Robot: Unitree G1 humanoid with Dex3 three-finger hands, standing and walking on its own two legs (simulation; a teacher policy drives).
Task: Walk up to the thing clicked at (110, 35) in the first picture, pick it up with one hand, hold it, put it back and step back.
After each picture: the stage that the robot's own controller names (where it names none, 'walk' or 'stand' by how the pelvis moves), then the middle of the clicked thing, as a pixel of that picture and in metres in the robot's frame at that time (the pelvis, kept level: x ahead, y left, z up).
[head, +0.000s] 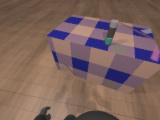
stand; (110, 33) +0.82 -0.16 +0.07
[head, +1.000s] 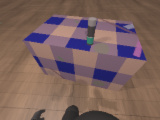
walk; (91, 32) +0.75 +0.07 +0.10
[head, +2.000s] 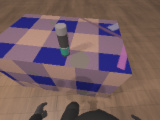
stand; (63, 42) +0.51 +0.25 +0.11
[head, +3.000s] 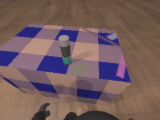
walk; (65, 51) +0.49 +0.22 +0.08
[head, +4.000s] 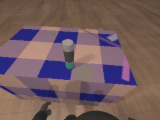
stand; (69, 56) +0.44 +0.18 +0.07
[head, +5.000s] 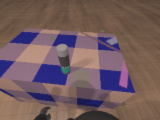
stand; (64, 61) +0.41 +0.21 +0.07
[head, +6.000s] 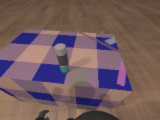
stand; (62, 60) +0.42 +0.23 +0.07
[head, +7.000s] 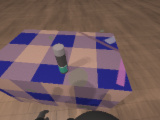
stand; (61, 60) +0.41 +0.23 +0.07
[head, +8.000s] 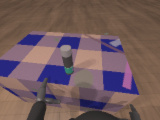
rise first; (67, 61) +0.41 +0.21 +0.07
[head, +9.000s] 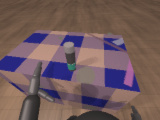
go down; (70, 58) +0.44 +0.20 +0.08
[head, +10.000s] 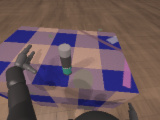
go down; (66, 61) +0.40 +0.18 +0.08
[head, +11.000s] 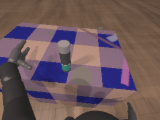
approach; (65, 58) +0.42 +0.19 +0.08
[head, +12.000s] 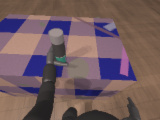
close; (59, 50) +0.44 +0.20 +0.12
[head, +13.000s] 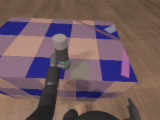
lift; (62, 54) +0.41 +0.18 +0.12
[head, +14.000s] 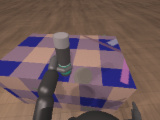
lift; (63, 57) +0.32 +0.17 +0.22
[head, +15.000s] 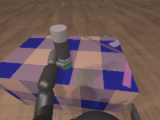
hold; (63, 51) +0.33 +0.17 +0.26
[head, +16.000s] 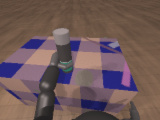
hold; (64, 53) +0.33 +0.16 +0.25
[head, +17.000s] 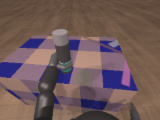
crouch; (63, 54) +0.33 +0.17 +0.24
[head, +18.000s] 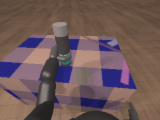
crouch; (63, 47) +0.38 +0.18 +0.25
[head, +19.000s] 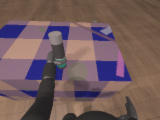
lower; (59, 52) +0.44 +0.20 +0.11
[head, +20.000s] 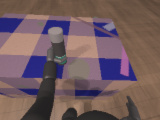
lower; (59, 49) +0.44 +0.20 +0.13
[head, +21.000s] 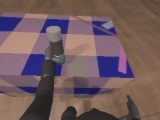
lower; (57, 48) +0.45 +0.20 +0.13
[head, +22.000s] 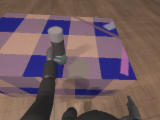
lower; (59, 48) +0.44 +0.20 +0.12
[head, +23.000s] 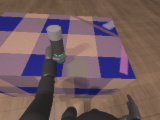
loosen; (57, 47) +0.45 +0.20 +0.13
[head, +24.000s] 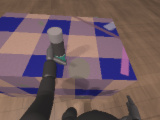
withdraw; (58, 49) +0.44 +0.20 +0.12
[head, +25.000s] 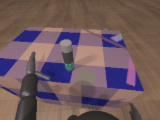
sink last; (68, 57) +0.42 +0.19 +0.10
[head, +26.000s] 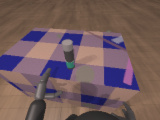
stand; (69, 56) +0.45 +0.21 +0.08
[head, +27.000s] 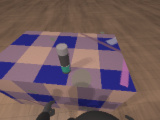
stand; (64, 60) +0.42 +0.21 +0.08
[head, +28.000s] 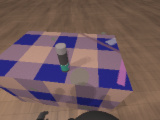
stand; (63, 59) +0.44 +0.23 +0.07
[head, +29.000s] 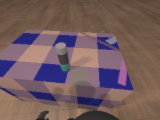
stand; (63, 59) +0.43 +0.22 +0.07
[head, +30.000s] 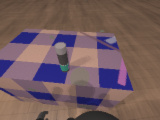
stand; (63, 59) +0.43 +0.23 +0.07
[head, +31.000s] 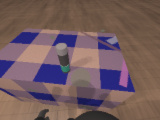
stand; (64, 59) +0.42 +0.22 +0.07
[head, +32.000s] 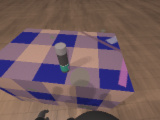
stand; (63, 59) +0.42 +0.22 +0.07
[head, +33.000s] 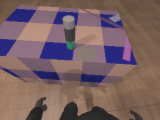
walk; (70, 35) +0.56 +0.19 +0.09
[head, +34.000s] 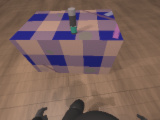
walk; (72, 22) +0.88 +0.27 +0.09
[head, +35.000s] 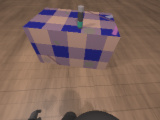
stand; (80, 18) +1.10 +0.19 +0.08
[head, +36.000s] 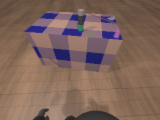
stand; (80, 21) +1.05 +0.19 +0.07
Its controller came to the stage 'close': yes
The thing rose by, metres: 0.21
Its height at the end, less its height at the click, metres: +0.00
